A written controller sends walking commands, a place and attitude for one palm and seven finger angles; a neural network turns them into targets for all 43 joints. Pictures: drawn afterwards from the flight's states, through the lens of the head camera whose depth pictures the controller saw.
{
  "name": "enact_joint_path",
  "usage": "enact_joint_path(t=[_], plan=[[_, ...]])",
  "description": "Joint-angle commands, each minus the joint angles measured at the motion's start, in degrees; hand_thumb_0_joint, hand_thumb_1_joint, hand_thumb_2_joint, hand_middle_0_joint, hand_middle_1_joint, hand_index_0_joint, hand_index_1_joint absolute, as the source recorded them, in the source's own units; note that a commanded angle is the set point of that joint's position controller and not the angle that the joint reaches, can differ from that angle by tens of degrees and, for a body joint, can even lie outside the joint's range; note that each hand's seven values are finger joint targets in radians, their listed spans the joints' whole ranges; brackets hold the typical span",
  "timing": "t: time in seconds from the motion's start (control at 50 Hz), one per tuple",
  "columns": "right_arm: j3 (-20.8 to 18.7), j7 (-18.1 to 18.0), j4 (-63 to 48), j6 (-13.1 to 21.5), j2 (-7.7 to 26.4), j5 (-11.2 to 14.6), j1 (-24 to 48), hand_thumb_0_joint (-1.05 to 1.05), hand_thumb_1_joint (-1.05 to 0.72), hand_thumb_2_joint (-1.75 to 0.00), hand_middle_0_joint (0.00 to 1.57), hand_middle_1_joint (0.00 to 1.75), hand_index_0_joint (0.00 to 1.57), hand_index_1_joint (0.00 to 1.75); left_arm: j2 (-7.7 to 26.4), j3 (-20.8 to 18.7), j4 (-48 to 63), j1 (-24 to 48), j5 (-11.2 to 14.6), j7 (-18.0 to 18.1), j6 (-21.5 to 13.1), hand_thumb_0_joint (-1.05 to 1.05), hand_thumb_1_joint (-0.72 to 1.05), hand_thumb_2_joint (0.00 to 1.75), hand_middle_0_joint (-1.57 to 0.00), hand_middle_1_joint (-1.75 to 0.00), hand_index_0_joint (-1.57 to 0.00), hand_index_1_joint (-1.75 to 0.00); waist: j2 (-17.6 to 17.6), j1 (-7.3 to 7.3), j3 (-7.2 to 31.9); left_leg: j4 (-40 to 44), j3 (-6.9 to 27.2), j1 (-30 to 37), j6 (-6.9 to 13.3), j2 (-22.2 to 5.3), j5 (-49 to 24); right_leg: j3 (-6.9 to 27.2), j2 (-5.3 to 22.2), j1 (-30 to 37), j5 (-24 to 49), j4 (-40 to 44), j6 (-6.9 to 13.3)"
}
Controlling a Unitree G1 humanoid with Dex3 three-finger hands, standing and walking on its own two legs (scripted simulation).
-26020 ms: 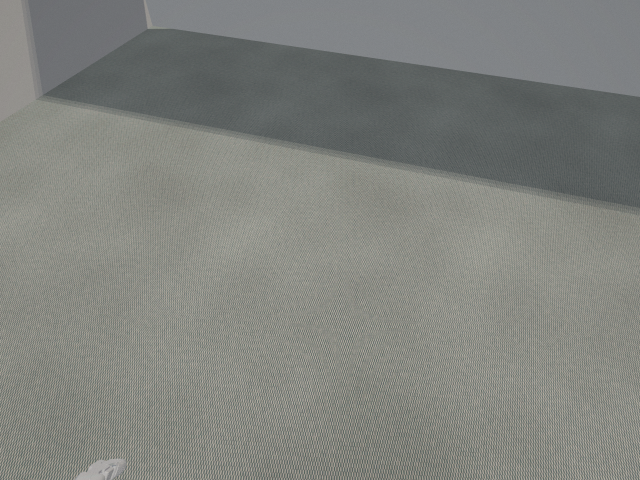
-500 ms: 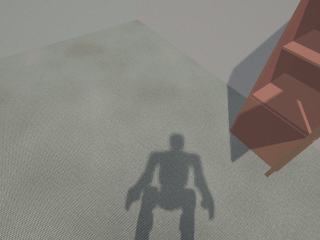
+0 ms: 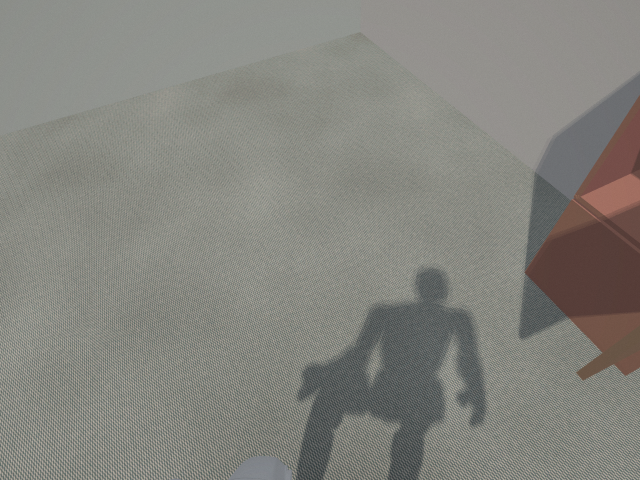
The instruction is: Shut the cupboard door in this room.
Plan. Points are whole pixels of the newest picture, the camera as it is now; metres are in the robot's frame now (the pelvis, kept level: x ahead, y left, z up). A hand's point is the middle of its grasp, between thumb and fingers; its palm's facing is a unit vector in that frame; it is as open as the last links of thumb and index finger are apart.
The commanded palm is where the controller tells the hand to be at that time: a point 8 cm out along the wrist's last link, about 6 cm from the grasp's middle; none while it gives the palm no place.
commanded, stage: turn or walk to find it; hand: left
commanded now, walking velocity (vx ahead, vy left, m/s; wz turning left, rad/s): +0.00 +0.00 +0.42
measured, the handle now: out of the picture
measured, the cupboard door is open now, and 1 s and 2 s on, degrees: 88 88 88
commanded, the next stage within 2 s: none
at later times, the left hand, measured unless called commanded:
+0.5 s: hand out of the picture -0.01 +0.26 -0.17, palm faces +0.25 -0.93 -0.27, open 7.4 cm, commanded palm none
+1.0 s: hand out of the picture -0.05 +0.19 -0.16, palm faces +0.43 -0.87 -0.25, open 7.4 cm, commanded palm none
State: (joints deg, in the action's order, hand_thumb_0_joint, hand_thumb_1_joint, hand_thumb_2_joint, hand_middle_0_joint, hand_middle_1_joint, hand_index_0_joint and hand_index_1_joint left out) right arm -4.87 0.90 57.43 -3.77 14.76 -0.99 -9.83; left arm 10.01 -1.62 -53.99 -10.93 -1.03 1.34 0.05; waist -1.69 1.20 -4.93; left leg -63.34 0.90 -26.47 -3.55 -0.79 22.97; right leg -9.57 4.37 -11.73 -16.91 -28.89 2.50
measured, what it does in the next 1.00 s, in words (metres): steps on the spot, turning left: left foot, then right foot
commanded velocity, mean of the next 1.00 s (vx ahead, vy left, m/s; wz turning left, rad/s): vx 0.00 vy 0.00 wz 0.42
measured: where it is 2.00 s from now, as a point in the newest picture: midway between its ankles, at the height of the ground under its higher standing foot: outside the picture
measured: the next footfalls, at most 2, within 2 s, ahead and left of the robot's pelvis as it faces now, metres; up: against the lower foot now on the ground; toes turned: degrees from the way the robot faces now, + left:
left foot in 0.24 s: +0.00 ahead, +0.15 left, +0.00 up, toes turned +11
right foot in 0.64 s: +0.06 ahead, -0.09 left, +0.00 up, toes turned +11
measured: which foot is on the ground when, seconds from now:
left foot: up 0.00-0.22, down 0.24-0.64, up 0.66-1.00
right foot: down 0.00-0.24, up 0.26-0.62, down 0.64-1.00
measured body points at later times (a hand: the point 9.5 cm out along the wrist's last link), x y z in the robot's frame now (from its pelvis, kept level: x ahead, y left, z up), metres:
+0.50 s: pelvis -0.01 +0.03 +0.00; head +0.02 +0.05 +0.45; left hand -0.02 +0.31 -0.15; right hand +0.14 -0.18 -0.14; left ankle -0.04 +0.14 -0.74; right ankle +0.01 -0.11 -0.69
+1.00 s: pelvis -0.02 -0.01 +0.00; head +0.04 +0.00 +0.44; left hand -0.07 +0.23 -0.14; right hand +0.14 -0.22 -0.16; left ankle -0.11 +0.11 -0.69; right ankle +0.02 -0.10 -0.74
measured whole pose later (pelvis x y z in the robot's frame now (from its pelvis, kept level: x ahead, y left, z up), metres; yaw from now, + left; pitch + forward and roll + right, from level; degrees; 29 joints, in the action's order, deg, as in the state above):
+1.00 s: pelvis -0.02 -0.01 +0.00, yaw +26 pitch +0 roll +2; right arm -3.8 1.1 57.8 -4.2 14.0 -0.6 -10.2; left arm 10.5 -1.7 -53.7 -12.6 -1.4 0.9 0.1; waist 0.1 0.0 -6.0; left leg -50.2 -1.1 -20.7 -3.7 -2.2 26.0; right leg -13.3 6.7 -12.9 -16.6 -29.7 1.5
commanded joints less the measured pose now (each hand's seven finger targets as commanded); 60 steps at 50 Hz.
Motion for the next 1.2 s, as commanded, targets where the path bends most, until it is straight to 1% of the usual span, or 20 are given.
enact_joint_path(t=[0.0, 0.12, 0.18, 0.2, 0.22, 0.24, 0.34, 0.52, 0.58, 0.6, 0.62, 0.64, 0.74, 0.94, 1.0, 1.06, 1.08, 1.1, 1.12, 1.18], plan=[[0.4, 0.0, -4.8, 0.8, 2.0, 0.3, 3.7, 0.0, -0.9, -0.9, 0.2, 0.3, 0.2, 0.3, 12.6, -3.2, 1.9, -5.6, -0.5, 0.5, -0.9, 0.0, 0.9, 0.9, -0.2, -0.3, -0.2, -0.3, 10.7, -3.45, 3.9, 6.0, -1.4, -1.8, -0.7, -1.0, 2.4, 9.5, 15.3, 6.8, 29.4, 8.5, 5.5], [1.3, -0.2, -6.4, 1.8, 1.9, 0.7, 6.2, 0.0, -0.9, -0.9, 0.2, 0.3, 0.2, 0.3, 14.7, -3.9, 0.6, -7.1, -0.8, 0.4, -0.4, 0.0, 0.9, 0.9, -0.2, -0.3, -0.2, -0.3, 12.6, -4.37, 6.9, 21.5, -4.5, 4.4, 0.6, -0.5, 3.5, 8.3, 16.4, 9.7, 33.4, 5.0, 5.9], [1.1, -0.3, -5.5, 2.7, 3.4, 0.6, 1.3, 0.0, -0.9, -0.9, 0.2, 0.3, 0.2, 0.3, 14.6, -4.1, 0.4, -5.2, -0.1, 0.2, -0.1, 0.0, 0.9, 0.9, -0.2, -0.3, -0.2, -0.3, 9.1, -1.0, 9.2, 39.7, -5.7, 16.8, 1.8, -1.0, -10.5, 3.3, 14.5, 4.7, 27.4, -2.3, 0.7], [0.2, -0.4, -5.4, 3.3, 7.5, 0.1, -0.4, 0.0, -0.9, -0.9, 0.2, 0.3, 0.2, 0.3, 12.8, -3.9, 1.2, -5.7, 0.3, 0.0, 0.3, 0.0, 0.9, 0.9, -0.2, -0.3, -0.2, -0.3, -0.2, 0.02, 11.0, 43.2, 2.6, 26.0, 4.6, -8.0, -21.4, 0.2, 10.6, -4.5, 16.0, -10.5, -2.8], [-1.1, -0.6, -5.7, 3.2, 12.8, -0.1, -2.5, 0.0, -0.9, -0.9, 0.2, 0.3, 0.2, 0.3, 9.2, -2.7, 3.0, -5.5, 0.5, -0.5, 0.6, 0.0, 0.9, 0.9, -0.2, -0.3, -0.2, -0.3, -15.1, 1.04, 10.7, 43.0, 18.7, 32.0, 12.1, -21.5, -42.1, -1.0, 3.7, -18.7, -15.5, -20.8, -6.5], [-1.3, -1.0, -4.5, 2.7, 13.6, 0.1, -4.8, 0.0, -0.9, -0.9, 0.2, 0.3, 0.2, 0.3, 9.4, -2.1, 4.1, -1.3, -0.1, -0.1, 1.3, 0.0, 0.9, 0.9, -0.2, -0.3, -0.2, -0.3, -13.0, 2.87, 9.5, 43.7, 18.6, 26.9, 16.3, -23.5, -43.0, 3.7, 2.7, -18.6, -21.3, -27.8, -6.5], [0.0, -2.0, -6.2, 3.3, 8.6, 0.1, 2.2, 0.0, -0.9, -0.9, 0.2, 0.3, 0.2, 0.3, 9.2, -2.6, 1.5, -1.8, 0.2, -0.8, 1.6, 0.0, 0.9, 0.9, -0.2, -0.3, -0.2, -0.3, -6.6, -0.94, 6.1, 42.8, 8.5, 22.0, 12.7, -13.2, -38.6, 7.4, 1.8, -18.8, -8.6, -32.8, -7.2], [-1.1, -1.5, -6.4, 2.7, 8.9, -0.4, 0.8, 0.0, -0.9, -0.9, 0.2, 0.3, 0.2, 0.3, 7.7, -2.2, 3.6, -0.1, 0.6, -0.6, 1.4, 0.0, 0.9, 0.9, -0.2, -0.3, -0.2, -0.3, -8.3, -0.36, 6.2, 41.6, 13.8, 16.8, 12.8, -11.6, -33.1, 5.8, -1.5, -9.1, -8.4, -14.3, -7.0], [-1.2, -1.4, -6.9, 2.5, 7.9, 0.0, 2.1, 0.0, -0.9, -0.9, 0.2, 0.3, 0.2, 0.3, 8.4, -2.5, 2.6, -4.9, 0.6, -0.4, 0.4, 0.0, 0.9, 0.9, -0.2, -0.3, -0.2, -0.3, -6.1, -3.09, 7.2, 36.5, 13.6, 11.0, 9.8, -8.7, -28.6, 5.1, -2.0, 2.0, 2.7, 1.2, -6.5], [-1.0, -1.1, -7.0, 2.7, 6.0, 0.4, 1.4, 0.0, -0.9, -0.9, 0.2, 0.3, 0.2, 0.3, 10.7, -2.9, 2.3, -6.9, 0.3, -0.1, -0.2, 0.0, 0.9, 0.9, -0.2, -0.3, -0.2, -0.3, -0.2, -3.85, 8.5, 31.3, 11.3, 5.7, 6.9, -5.3, -20.3, 9.1, 2.3, 8.9, 7.1, 7.7, -5.6], [-0.3, -0.8, -8.2, 2.8, 2.0, 0.8, -0.1, 0.0, -0.9, -0.9, 0.2, 0.3, 0.2, 0.3, 15.8, -4.0, 2.5, -7.7, -0.6, 0.4, -0.8, 0.0, 0.9, 0.9, -0.2, -0.3, -0.2, -0.3, 15.6, -3.81, 9.3, 19.5, 2.3, -4.4, 2.6, 2.6, -2.2, 23.4, 16.9, 14.8, 14.1, 10.6, -0.5], [-0.7, -1.0, -9.0, 2.1, 3.5, 0.4, 1.8, 0.0, -0.9, -0.9, 0.2, 0.3, 0.2, 0.3, 17.3, -4.1, 3.4, -7.5, -0.2, 0.4, -0.5, 0.0, 0.9, 0.9, -0.2, -0.3, -0.2, -0.3, 18.8, -5.08, 7.9, 7.9, 2.6, -4.2, 2.0, 3.1, 11.8, 27.4, 24.1, 7.0, 16.9, 12.6, 5.5], [-0.9, 0.2, -4.6, 0.6, 2.9, -0.2, -1.9, 0.0, -0.9, -0.9, 0.2, 0.3, 0.2, 0.3, 10.6, -2.8, 5.9, 1.3, -0.1, 0.5, -0.8, 0.0, 0.9, 0.9, -0.2, -0.3, -0.2, -0.3, 10.6, -0.63, 2.7, -7.7, 2.2, -3.7, 0.7, -0.6, -1.6, 12.0, 14.1, -0.8, 11.9, 11.9, 3.2], [1.0, -0.1, -5.5, 1.5, 1.2, 0.6, 4.0, 0.0, -0.9, -0.9, 0.2, 0.3, 0.2, 0.3, 14.1, -3.8, 2.0, -6.7, -0.6, 0.4, -0.6, 0.0, 0.9, 0.9, -0.2, -0.3, -0.2, -0.3, 12.1, -4.79, 6.9, 15.6, -3.9, 1.4, -0.2, -0.8, 4.4, 7.3, 16.4, 10.1, 30.8, 6.7, 5.7], [1.2, -0.3, -5.4, 2.0, 1.3, 0.7, 2.4, 0.0, -0.9, -0.9, 0.2, 0.3, 0.2, 0.3, 14.6, -4.2, 1.2, -5.7, -0.6, 0.4, -0.3, 0.0, 0.9, 0.9, -0.2, -0.3, -0.2, -0.3, 13.3, -3.64, 7.9, 23.9, -5.5, 5.6, 0.6, -0.8, 2.3, 6.1, 17.0, 9.7, 31.4, 4.2, 5.0], [0.7, -0.2, -4.4, 2.9, 3.9, 0.5, -2.1, 0.0, -0.9, -0.9, 0.2, 0.3, 0.2, 0.3, 13.3, -4.1, 1.1, -3.8, 0.2, 0.1, 0.3, 0.0, 0.9, 0.9, -0.2, -0.3, -0.2, -0.3, 6.3, -0.35, 9.5, 41.5, -4.0, 20.0, 2.3, -2.9, -14.0, 1.1, 13.8, 1.0, 21.3, -5.5, -0.9], [-0.7, -0.5, -4.9, 3.4, 9.6, -0.1, -3.7, 0.0, -0.9, -0.9, 0.2, 0.3, 0.2, 0.3, 10.2, -3.7, 2.7, -5.2, 0.6, -0.2, 0.8, 0.0, 0.9, 0.9, -0.2, -0.3, -0.2, -0.3, -8.6, 0.43, 10.6, 43.4, 11.8, 28.2, 7.7, -15.2, -28.7, -2.2, 6.8, -12.3, 1.7, -15.7, -5.3], [-1.4, -0.7, -4.4, 2.9, 13.1, 0.0, -6.3, 0.0, -0.9, -0.9, 0.2, 0.3, 0.2, 0.3, 7.8, -2.4, 4.6, -2.1, 0.2, -0.3, 1.1, 0.0, 0.9, 0.9, -0.2, -0.3, -0.2, -0.3, -15.3, 2.04, 8.9, 44.4, 18.7, 27.2, 14.4, -23.8, -43.8, 0.2, 3.1, -18.9, -21.3, -24.9, -6.8], [-1.3, -1.6, -3.1, 3.0, 11.9, -0.1, -7.3, 0.0, -0.9, -0.9, 0.2, 0.3, 0.2, 0.3, 8.3, -2.4, 4.4, 2.0, -0.1, 0.3, 2.0, 0.0, 0.9, 0.9, -0.2, -0.3, -0.2, -0.3, -14.8, 3.24, 7.7, 44.6, 18.3, 23.9, 14.9, -21.9, -43.9, 5.9, 2.9, -19.1, -19.9, -30.1, -6.6], [-0.1, -2.2, -5.0, 3.3, 8.2, -0.1, -0.2, 0.0, -0.9, -0.9, 0.2, 0.3, 0.2, 0.3, 8.7, -3.0, 2.0, 0.5, 0.2, -0.7, 1.9, 0.0, 0.9, 0.9, -0.2, -0.3, -0.2, -0.3, -7.5, -0.61, 5.4, 43.3, 9.9, 22.1, 12.8, -14.9, -40.4, 7.7, 2.5, -20.3, -9.5, -35.4, -7.0]])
